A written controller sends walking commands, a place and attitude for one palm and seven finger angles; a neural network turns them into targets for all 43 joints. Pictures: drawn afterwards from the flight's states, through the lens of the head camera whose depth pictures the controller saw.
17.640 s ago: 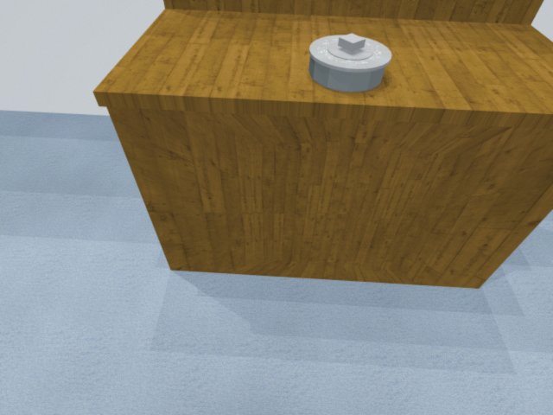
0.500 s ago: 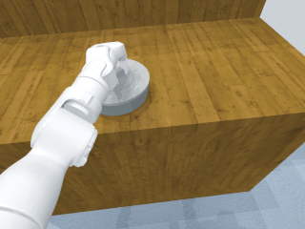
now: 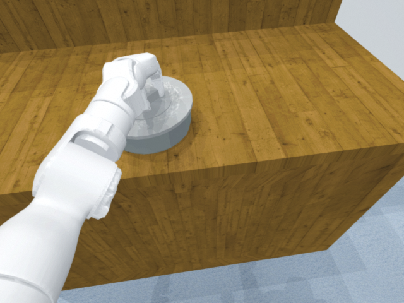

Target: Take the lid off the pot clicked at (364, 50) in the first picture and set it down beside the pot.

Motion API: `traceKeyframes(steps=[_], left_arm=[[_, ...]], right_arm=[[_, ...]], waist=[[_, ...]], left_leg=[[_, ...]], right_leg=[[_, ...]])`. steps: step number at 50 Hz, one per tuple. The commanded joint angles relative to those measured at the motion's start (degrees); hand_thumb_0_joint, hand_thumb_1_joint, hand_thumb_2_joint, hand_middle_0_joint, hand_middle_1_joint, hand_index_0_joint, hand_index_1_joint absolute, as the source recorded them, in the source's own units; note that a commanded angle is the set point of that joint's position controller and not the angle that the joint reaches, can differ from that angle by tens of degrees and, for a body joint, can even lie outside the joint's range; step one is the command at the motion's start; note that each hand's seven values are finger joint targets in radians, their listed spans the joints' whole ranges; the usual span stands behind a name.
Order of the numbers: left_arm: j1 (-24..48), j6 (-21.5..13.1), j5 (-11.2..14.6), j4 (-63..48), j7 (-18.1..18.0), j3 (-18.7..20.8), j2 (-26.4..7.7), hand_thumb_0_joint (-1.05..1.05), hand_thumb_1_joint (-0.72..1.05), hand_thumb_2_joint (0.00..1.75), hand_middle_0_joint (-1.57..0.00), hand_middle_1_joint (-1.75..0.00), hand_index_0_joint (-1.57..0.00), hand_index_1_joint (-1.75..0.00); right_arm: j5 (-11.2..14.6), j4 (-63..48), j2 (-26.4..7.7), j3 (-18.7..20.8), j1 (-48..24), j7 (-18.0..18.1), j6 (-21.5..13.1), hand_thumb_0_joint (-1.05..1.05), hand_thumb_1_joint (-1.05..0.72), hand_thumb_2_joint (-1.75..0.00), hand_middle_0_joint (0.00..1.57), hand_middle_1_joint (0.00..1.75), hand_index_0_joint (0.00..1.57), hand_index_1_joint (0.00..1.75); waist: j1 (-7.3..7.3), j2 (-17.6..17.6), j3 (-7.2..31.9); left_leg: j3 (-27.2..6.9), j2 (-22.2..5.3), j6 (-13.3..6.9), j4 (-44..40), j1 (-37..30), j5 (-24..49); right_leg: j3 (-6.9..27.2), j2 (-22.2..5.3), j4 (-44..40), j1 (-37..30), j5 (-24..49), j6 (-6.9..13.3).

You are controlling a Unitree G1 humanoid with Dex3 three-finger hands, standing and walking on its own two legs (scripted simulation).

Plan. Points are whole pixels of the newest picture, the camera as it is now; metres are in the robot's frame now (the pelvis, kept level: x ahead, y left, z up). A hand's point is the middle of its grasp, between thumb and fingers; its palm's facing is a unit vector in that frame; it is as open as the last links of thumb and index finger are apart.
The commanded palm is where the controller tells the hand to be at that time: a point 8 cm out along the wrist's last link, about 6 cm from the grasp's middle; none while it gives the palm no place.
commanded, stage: lift the lid straight up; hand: left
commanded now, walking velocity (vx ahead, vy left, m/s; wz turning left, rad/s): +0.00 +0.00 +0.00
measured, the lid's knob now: (143, 94) +0.51 +0.10 +0.16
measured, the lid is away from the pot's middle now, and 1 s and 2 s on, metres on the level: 0.00 0.01 0.02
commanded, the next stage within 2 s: move the lid sideways beside the pot in 1.78 s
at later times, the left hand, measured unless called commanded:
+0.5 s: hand (141, 77) +0.48 +0.09 +0.22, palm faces -0.31 -0.10 -0.95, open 7.1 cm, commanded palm +0.47 +0.09 +0.28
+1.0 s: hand (129, 56) +0.48 +0.10 +0.26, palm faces -0.24 -0.11 -0.96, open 7.1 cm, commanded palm +0.47 +0.10 +0.32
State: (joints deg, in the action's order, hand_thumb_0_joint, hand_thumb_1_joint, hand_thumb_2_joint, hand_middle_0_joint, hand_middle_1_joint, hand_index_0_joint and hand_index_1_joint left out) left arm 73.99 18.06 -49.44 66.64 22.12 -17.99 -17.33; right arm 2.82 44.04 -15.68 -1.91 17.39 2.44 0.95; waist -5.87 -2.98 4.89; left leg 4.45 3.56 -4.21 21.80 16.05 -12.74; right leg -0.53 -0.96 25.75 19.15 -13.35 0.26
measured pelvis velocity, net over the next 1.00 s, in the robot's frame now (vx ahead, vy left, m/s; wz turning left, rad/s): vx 0.00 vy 0.00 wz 0.01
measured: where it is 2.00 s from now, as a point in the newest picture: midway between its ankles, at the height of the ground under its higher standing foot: outside the picture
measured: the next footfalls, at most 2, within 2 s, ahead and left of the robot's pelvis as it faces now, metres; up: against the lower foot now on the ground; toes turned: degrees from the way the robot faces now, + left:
none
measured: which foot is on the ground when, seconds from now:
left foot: down 0.00-1.00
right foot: down 0.00-1.00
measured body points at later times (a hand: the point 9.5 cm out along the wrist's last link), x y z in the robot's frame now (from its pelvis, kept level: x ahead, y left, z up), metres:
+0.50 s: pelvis +0.00 +0.00 +0.00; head +0.02 -0.03 +0.45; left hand +0.49 +0.09 +0.27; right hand +0.09 -0.26 -0.13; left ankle -0.02 +0.07 -0.74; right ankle -0.01 -0.12 -0.74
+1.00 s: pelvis +0.00 +0.00 +0.00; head +0.02 -0.03 +0.45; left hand +0.49 +0.10 +0.32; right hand +0.08 -0.26 -0.13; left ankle -0.02 +0.07 -0.74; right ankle -0.01 -0.12 -0.74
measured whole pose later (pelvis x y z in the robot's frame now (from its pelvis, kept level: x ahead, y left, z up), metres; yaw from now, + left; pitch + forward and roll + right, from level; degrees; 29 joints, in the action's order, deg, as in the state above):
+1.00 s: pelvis +0.00 +0.00 +0.00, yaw +1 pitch +6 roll +1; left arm 83.4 22.5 -51.0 65.4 27.2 -18.7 -19.3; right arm 2.8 43.6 -16.0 -2.5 15.4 2.2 0.5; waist -4.9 -2.9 5.2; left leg 3.6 3.6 -3.9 20.3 14.4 -12.1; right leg -1.2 -0.9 24.5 17.4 -13.1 0.6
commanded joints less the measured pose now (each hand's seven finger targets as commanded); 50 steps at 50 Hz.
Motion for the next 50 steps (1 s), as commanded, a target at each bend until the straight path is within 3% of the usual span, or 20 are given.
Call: traceKeyframes(steps=[1, 3, 4, 5, 8, 10, 12, 15, 17, 20, 22, 24, 26, 30, 34, 36, 39, 41, 48, 50], left_arm=[[37.6, 0.7, -2.3, -10.0, -2.9, 0.3, -10.9, 0.00, 0.57, 1.05, -0.73, -1.02, -0.84, -1.06], [39.2, 1.0, -0.9, -10.8, -2.6, -0.3, -9.2, 0.00, 0.57, 1.05, -0.73, -1.02, -0.84, -1.06], [39.9, 1.0, -1.4, -10.8, -2.6, 2.5, -13.1, 0.00, 0.57, 1.05, -0.73, -1.02, -0.84, -1.06], [42.5, 0.6, -1.4, -13.2, -2.3, 2.0, -13.1, 0.00, 0.57, 1.05, -0.73, -1.02, -0.84, -1.06], [42.1, -0.3, -1.4, -15.7, -1.5, -0.3, -9.8, 0.00, 0.57, 1.05, -0.73, -1.02, -0.84, -1.06], [39.2, 1.1, -2.4, -10.8, -1.3, 1.4, -11.6, 0.00, 0.57, 1.05, -0.73, -1.02, -0.84, -1.06], [40.2, 1.9, -1.7, -10.4, -1.0, -0.1, -9.7, 0.00, 0.57, 1.05, -0.73, -1.02, -0.84, -1.06], [42.7, 1.6, -1.9, -13.4, -0.6, 0.1, -10.1, 0.00, 0.57, 1.05, -0.73, -1.02, -0.84, -1.06], [43.4, 1.9, -2.2, -13.2, -0.4, -0.9, -8.8, 0.00, 0.57, 1.05, -0.73, -1.02, -0.84, -1.06], [41.4, 2.7, -2.7, -11.3, -0.5, 3.1, -13.9, 0.00, 0.57, 1.05, -0.73, -1.02, -0.84, -1.06], [41.9, 3.6, -3.0, -9.1, -0.5, 0.2, -10.5, 0.00, 0.57, 1.05, -0.73, -1.02, -0.84, -1.06], [43.1, 3.3, -2.9, -11.6, -0.5, 2.0, -13.2, 0.00, 0.57, 1.05, -0.73, -1.02, -0.84, -1.06], [44.0, 3.5, -3.0, -12.0, -0.2, 0.7, -11.5, 0.00, 0.57, 1.05, -0.73, -1.02, -0.84, -1.06], [45.3, 3.6, -3.4, -12.1, 0.1, 2.9, -15.0, 0.00, 0.57, 1.05, -0.73, -1.02, -0.84, -1.06], [45.9, 3.4, -3.5, -12.7, 0.5, 1.5, -13.5, 0.00, 0.57, 1.05, -0.73, -1.02, -0.84, -1.06], [44.4, 4.2, -3.7, -10.0, 0.8, 1.4, -13.4, 0.00, 0.57, 1.05, -0.73, -1.02, -0.84, -1.06], [46.4, 3.5, -3.5, -13.9, 1.2, 2.6, -15.5, 0.00, 0.57, 1.05, -0.73, -1.02, -0.84, -1.06], [45.8, 4.0, -3.8, -11.2, 1.6, 0.2, -12.2, 0.00, 0.57, 1.05, -0.73, -1.02, -0.84, -1.06], [47.6, 3.7, -3.1, -14.3, 2.1, 2.1, -14.7, 0.00, 0.57, 1.05, -0.73, -1.02, -0.84, -1.06], [47.5, 4.3, -4.0, -11.9, 2.2, 0.9, -13.6, 0.00, 0.57, 1.05, -0.73, -1.02, -0.84, -1.06]], right_arm=[[0.2, -5.2, -7.0, 1.8, -1.4, 0.4, -2.1, 0.00, -0.90, -0.90, 0.20, 0.30, 0.20, 0.30], [0.1, -5.1, -7.2, 2.1, -1.3, 0.3, -2.2, 0.00, -0.90, -0.90, 0.20, 0.30, 0.20, 0.30], [-0.1, -5.0, -7.3, 2.0, -1.5, 0.5, -2.3, 0.00, -0.90, -0.90, 0.20, 0.30, 0.20, 0.30], [-0.2, -5.5, -7.0, 1.8, -1.9, 0.5, -2.6, 0.00, -0.90, -0.90, 0.20, 0.30, 0.20, 0.30], [-0.4, -5.7, -6.5, 2.2, -1.5, 0.3, -3.4, 0.00, -0.90, -0.90, 0.20, 0.30, 0.20, 0.30], [-0.3, -4.9, -6.9, 2.0, -1.5, 0.1, -2.6, 0.00, -0.90, -0.90, 0.20, 0.30, 0.20, 0.30], [0.0, -5.1, -6.9, 1.7, -1.9, 0.0, -2.4, 0.00, -0.90, -0.90, 0.20, 0.30, 0.20, 0.30], [-0.3, -5.5, -6.7, 1.7, -2.7, 0.1, -2.5, 0.00, -0.90, -0.90, 0.20, 0.30, 0.20, 0.30], [-0.2, -5.4, -6.4, 1.6, -2.8, -0.1, -2.7, 0.00, -0.90, -0.90, 0.20, 0.30, 0.20, 0.30], [-0.4, -5.6, -6.8, 1.3, -3.2, 0.2, -1.9, 0.00, -0.90, -0.90, 0.20, 0.30, 0.20, 0.30], [0.1, -5.4, -6.7, 1.1, -3.4, 0.4, -1.6, 0.00, -0.90, -0.90, 0.20, 0.30, 0.20, 0.30], [-0.2, -5.9, -6.9, 1.2, -3.7, 0.5, -1.6, 0.00, -0.90, -0.90, 0.20, 0.30, 0.20, 0.30], [-0.2, -6.3, -6.5, 1.2, -3.8, 0.5, -1.9, 0.00, -0.90, -0.90, 0.20, 0.30, 0.20, 0.30], [-0.3, -6.4, -6.8, 1.2, -3.7, 0.8, -1.9, 0.00, -0.90, -0.90, 0.20, 0.30, 0.20, 0.30], [-0.2, -6.6, -6.7, 1.2, -4.0, 0.6, -2.1, 0.00, -0.90, -0.90, 0.20, 0.30, 0.20, 0.30], [-0.1, -6.2, -6.9, 1.2, -3.4, 0.7, -2.0, 0.00, -0.90, -0.90, 0.20, 0.30, 0.20, 0.30], [-0.3, -7.1, -6.8, 1.2, -4.3, 0.6, -2.2, 0.00, -0.90, -0.90, 0.20, 0.30, 0.20, 0.30], [0.0, -6.5, -6.6, 1.1, -4.1, 0.5, -2.3, 0.00, -0.90, -0.90, 0.20, 0.30, 0.20, 0.30], [-0.3, -6.7, -7.0, 1.4, -3.8, 0.4, -2.6, 0.00, -0.90, -0.90, 0.20, 0.30, 0.20, 0.30], [0.0, -6.3, -6.8, 1.2, -4.0, 0.4, -2.4, 0.00, -0.90, -0.90, 0.20, 0.30, 0.20, 0.30]], waist=[[-0.05, 6.1, 20.2], [-0.40, 5.3, 19.8], [-0.18, 5.6, 21.5], [-0.22, 4.6, 23.6], [0.08, 3.2, 26.4], [0.12, 6.2, 22.9], [-0.11, 6.8, 20.9], [0.08, 5.1, 24.1], [-0.06, 5.0, 23.4], [0.92, 8.0, 23.2], [-0.03, 7.8, 19.5], [0.60, 7.6, 22.5], [0.46, 6.8, 23.2], [0.57, 7.7, 23.7], [0.60, 7.0, 24.2], [0.32, 7.3, 21.7], [1.09, 6.2, 25.2], [0.30, 6.7, 21.8], [0.92, 5.4, 23.9], [0.29, 6.1, 21.7]], left_leg=[[-5.0, -0.9, -0.2, 0.1, -11.4, 20.5], [-5.1, -0.8, -0.1, 0.1, -12.3, 18.9], [-5.0, -0.7, -0.3, 0.2, -12.5, 18.6], [-5.3, -0.6, -0.1, 0.0, -13.2, 18.8], [-6.0, -1.1, 0.3, 1.5, -16.8, 27.4], [-5.5, -1.0, 0.2, 1.1, -14.4, 25.5], [-5.4, -0.7, 0.2, 0.4, -13.1, 23.2], [-5.5, -0.8, 0.1, 0.9, -15.4, 25.5], [-6.0, -0.9, 0.4, 0.9, -16.1, 26.6], [-5.1, -0.5, -0.1, 0.4, -12.8, 24.6], [-4.8, -0.4, 0.0, -0.4, -11.1, 20.5], [-5.0, -0.5, -0.1, -0.4, -12.0, 21.4], [-4.8, -0.4, -0.2, -0.1, -13.0, 22.7], [-4.6, -0.3, -0.3, -0.6, -11.9, 20.3], [-4.7, -0.5, -0.3, -0.2, -12.7, 22.3], [-4.6, -0.3, -0.3, -0.5, -11.6, 21.3], [-4.6, -0.3, -0.4, -0.3, -12.2, 22.6], [-4.9, -0.5, -0.3, -0.3, -12.2, 22.2], [-5.0, -0.6, -0.2, -0.1, -13.4, 23.5], [-5.1, -0.5, -0.3, -0.3, -12.9, 22.0]], right_leg=[[0.2, 2.3, -1.5, -5.7, 19.2, 2.0], [0.1, 2.2, -1.8, -4.6, 17.8, 2.1], [0.4, 2.2, -1.6, -5.8, 18.5, 2.0], [0.5, 2.0, -1.3, -6.6, 18.8, 2.0], [0.3, 1.9, -0.9, -6.3, 22.0, 2.1], [0.2, 2.1, -1.2, -5.8, 21.2, 1.9], [0.1, 2.1, -1.4, -5.4, 20.3, 1.9], [0.4, 1.9, -1.1, -6.2, 21.6, 2.0], [0.1, 2.0, -1.2, -5.1, 21.1, 2.1], [0.6, 1.8, -1.2, -8.8, 22.7, 2.0], [0.3, 1.9, -1.9, -6.8, 20.2, 2.1], [0.7, 1.7, -1.6, -8.7, 20.9, 2.1], [0.8, 1.6, -1.5, -8.7, 21.9, 2.0], [1.2, 1.5, -1.9, -10.2, 21.5, 2.0], [1.1, 1.5, -1.8, -9.9, 22.1, 2.0], [0.9, 1.7, -2.1, -8.9, 21.5, 2.0], [1.4, 1.3, -1.7, -11.5, 23.0, 2.0], [0.8, 1.7, -2.2, -8.5, 21.2, 2.0], [1.0, 1.5, -2.2, -9.5, 21.5, 2.3], [0.8, 1.7, -2.4, -7.7, 20.2, 2.2]])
